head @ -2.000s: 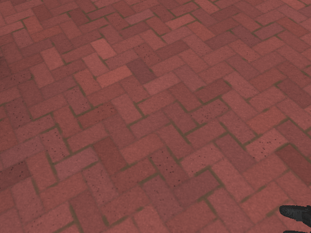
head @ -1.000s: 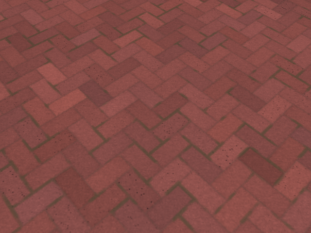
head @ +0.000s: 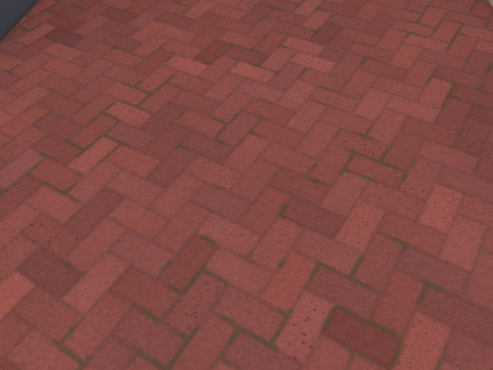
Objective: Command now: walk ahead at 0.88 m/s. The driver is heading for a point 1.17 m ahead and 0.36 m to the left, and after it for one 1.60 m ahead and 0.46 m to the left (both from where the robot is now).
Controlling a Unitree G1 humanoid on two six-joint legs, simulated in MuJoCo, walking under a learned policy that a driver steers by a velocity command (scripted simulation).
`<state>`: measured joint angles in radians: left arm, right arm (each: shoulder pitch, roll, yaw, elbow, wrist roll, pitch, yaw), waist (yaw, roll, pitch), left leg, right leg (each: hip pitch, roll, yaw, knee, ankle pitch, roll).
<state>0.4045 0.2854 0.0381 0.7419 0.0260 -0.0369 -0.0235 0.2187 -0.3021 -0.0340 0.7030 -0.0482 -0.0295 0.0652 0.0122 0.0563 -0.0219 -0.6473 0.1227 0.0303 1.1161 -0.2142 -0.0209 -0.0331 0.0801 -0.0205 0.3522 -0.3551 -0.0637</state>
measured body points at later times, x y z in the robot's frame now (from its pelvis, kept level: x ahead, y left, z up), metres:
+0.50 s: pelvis +0.45 +0.06 +0.00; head +0.47 +0.07 +0.45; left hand +0.63 +0.33 -0.05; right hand +0.49 -0.23 -0.12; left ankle +0.37 +0.06 -0.73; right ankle +0.66 -0.08 -0.66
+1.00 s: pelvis +0.90 +0.22 -0.01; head +0.91 +0.24 +0.44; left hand +0.63 +0.36 -0.13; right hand +1.26 +0.25 -0.05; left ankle +0.95 +0.41 -0.68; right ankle +0.86 +0.02 -0.74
